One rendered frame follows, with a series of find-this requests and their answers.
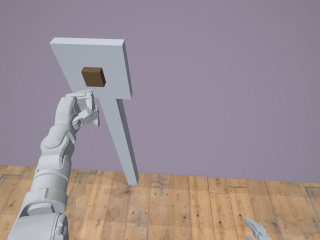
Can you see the button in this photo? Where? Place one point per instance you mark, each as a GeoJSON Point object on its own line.
{"type": "Point", "coordinates": [93, 76]}

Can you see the left robot hand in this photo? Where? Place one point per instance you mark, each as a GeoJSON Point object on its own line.
{"type": "Point", "coordinates": [68, 112]}

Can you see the robot left upper arm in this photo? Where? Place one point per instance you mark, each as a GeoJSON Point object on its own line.
{"type": "Point", "coordinates": [49, 226]}

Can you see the panel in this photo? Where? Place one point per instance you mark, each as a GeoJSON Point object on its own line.
{"type": "Point", "coordinates": [73, 54]}

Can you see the left robot forearm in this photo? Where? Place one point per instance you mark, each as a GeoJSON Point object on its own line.
{"type": "Point", "coordinates": [49, 185]}

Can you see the right robot hand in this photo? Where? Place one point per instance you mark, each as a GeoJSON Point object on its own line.
{"type": "Point", "coordinates": [257, 229]}

